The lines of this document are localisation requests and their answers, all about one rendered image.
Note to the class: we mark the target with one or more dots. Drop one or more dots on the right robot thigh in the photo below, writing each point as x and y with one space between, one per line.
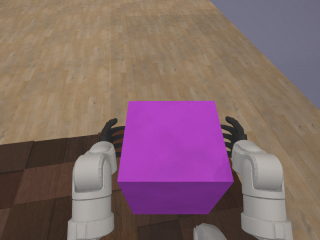
207 232

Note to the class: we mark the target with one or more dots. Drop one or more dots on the right robot forearm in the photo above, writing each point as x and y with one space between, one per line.
262 179

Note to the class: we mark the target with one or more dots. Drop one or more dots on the right robot hand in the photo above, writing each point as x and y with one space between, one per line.
237 132

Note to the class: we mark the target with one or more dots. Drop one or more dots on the carton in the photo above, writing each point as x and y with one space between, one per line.
173 158

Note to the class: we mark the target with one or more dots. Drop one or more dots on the left robot forearm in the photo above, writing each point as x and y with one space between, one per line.
92 216

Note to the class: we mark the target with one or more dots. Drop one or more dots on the left robot hand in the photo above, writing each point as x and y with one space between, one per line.
107 132

